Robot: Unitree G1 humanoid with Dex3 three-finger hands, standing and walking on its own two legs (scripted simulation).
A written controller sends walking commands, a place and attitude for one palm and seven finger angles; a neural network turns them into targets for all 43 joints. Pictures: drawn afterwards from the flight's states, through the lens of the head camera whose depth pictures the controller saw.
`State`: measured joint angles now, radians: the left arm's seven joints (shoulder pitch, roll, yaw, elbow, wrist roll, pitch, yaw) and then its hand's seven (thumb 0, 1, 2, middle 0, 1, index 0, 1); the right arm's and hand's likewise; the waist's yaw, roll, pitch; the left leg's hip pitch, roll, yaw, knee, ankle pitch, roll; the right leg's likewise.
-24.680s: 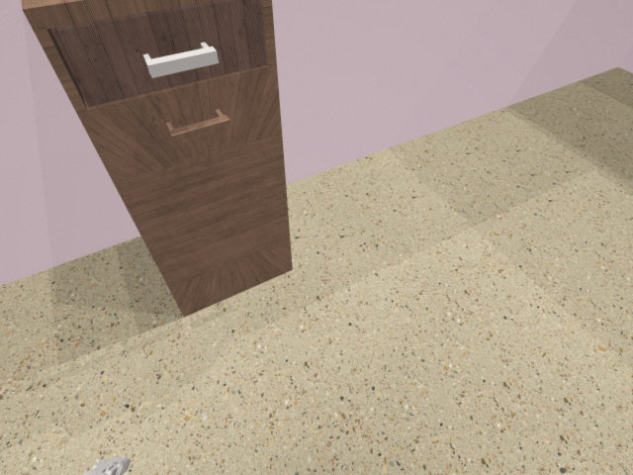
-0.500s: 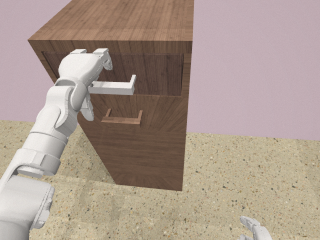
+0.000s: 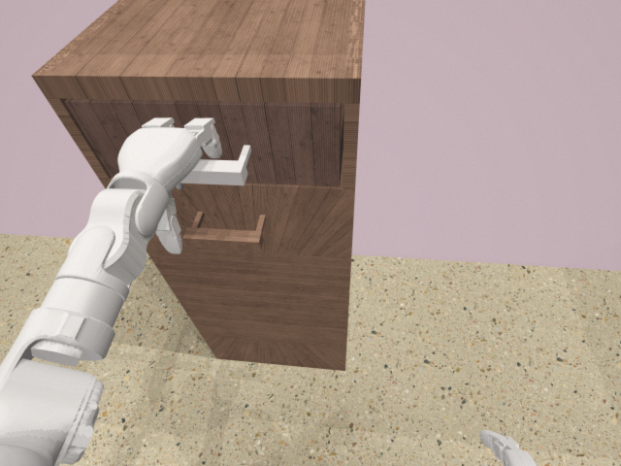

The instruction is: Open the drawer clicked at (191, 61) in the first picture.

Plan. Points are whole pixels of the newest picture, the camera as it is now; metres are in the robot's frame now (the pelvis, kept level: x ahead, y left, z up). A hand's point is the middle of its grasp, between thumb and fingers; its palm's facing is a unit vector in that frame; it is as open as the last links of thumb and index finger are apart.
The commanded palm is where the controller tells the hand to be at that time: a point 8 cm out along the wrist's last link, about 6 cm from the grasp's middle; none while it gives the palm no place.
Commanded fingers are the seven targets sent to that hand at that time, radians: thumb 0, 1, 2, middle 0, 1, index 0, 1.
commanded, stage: lower the fingers behind the handle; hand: left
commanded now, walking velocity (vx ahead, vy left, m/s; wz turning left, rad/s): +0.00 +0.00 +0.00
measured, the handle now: (203, 161) +0.49 +0.19 +0.13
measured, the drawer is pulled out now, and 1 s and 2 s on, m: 0.00 0.00 0.03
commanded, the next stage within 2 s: close the thumb around the handle in 0.80 s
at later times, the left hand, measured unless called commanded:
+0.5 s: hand (188, 202) +0.42 +0.20 +0.11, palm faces +0.02 -0.06 -1.00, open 14.1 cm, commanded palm +0.40 +0.21 +0.17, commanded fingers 0.00 -0.50 0.30 -0.30 -1.20 -0.30 -1.20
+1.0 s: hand (189, 203) +0.42 +0.20 +0.11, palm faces -0.01 -0.05 -1.00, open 13.8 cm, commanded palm +0.39 +0.21 +0.17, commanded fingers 0.00 -0.16 0.44 -0.32 -1.24 -0.32 -1.24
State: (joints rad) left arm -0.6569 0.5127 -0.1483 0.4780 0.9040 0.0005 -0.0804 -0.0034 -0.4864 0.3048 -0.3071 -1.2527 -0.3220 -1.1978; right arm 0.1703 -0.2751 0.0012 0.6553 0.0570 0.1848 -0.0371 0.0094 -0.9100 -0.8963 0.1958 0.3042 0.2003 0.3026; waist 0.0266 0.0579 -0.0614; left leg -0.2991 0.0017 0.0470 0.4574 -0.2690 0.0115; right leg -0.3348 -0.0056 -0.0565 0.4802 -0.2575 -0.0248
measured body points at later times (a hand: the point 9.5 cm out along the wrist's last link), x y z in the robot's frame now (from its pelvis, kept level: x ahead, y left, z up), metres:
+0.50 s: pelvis +0.01 +0.00 +0.00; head +0.05 -0.02 +0.44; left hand +0.42 +0.20 +0.17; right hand +0.14 -0.25 -0.14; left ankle -0.03 +0.11 -0.74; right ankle -0.01 -0.10 -0.74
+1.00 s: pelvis +0.01 +0.01 +0.00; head +0.05 -0.02 +0.44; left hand +0.42 +0.20 +0.16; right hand +0.15 -0.24 -0.13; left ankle -0.03 +0.11 -0.74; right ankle -0.01 -0.10 -0.74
